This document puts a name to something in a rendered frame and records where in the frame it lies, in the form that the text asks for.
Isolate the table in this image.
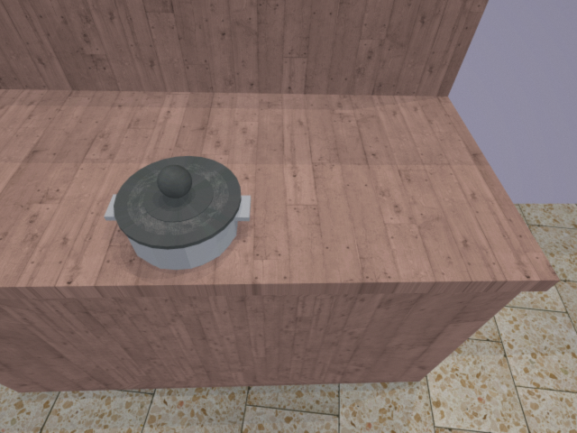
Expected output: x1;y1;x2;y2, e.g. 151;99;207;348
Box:
0;0;560;392

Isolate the knob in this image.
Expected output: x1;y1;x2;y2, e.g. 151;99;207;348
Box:
157;165;192;198

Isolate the pot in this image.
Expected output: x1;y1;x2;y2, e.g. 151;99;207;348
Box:
104;194;251;270

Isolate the lid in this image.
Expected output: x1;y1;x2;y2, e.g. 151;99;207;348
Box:
114;156;242;250

